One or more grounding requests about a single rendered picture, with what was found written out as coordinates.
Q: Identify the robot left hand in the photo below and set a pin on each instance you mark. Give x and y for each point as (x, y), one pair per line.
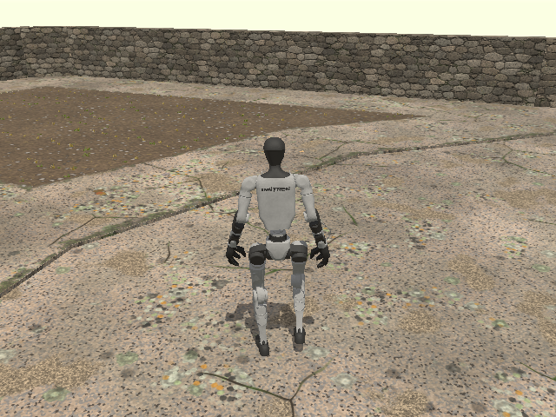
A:
(231, 254)

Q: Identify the right robot forearm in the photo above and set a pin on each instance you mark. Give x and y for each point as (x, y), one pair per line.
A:
(317, 232)

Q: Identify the left robot shin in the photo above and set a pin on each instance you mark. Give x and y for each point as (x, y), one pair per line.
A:
(261, 317)

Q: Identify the humanoid robot head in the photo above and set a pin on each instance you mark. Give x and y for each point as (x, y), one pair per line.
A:
(274, 149)

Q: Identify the left robot forearm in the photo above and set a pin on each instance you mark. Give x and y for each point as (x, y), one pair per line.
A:
(235, 233)

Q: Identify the right robot upper arm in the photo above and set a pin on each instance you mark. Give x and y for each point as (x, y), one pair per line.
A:
(302, 182)

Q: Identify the robot right hand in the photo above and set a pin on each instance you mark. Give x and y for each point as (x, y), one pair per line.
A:
(324, 253)

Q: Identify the left robot upper arm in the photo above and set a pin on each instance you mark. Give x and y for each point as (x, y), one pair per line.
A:
(248, 184)

